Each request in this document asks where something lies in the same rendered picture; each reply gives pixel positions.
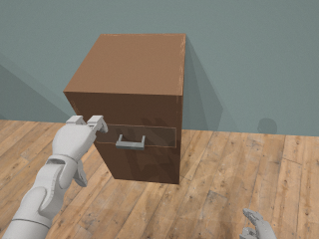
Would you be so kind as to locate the cabinet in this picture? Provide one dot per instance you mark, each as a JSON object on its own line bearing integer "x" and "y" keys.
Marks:
{"x": 134, "y": 79}

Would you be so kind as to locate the left robot forearm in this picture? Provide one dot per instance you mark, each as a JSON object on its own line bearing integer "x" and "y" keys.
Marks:
{"x": 44, "y": 200}

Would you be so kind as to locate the handle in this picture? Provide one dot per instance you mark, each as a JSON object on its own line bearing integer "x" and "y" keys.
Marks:
{"x": 130, "y": 145}

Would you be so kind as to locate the robot left hand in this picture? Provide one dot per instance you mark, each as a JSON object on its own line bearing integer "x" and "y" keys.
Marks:
{"x": 75, "y": 138}

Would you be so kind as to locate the drawer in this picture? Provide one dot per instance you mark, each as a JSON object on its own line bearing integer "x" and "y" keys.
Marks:
{"x": 154, "y": 135}

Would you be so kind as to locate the robot right hand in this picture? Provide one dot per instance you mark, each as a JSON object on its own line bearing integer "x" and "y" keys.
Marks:
{"x": 263, "y": 229}

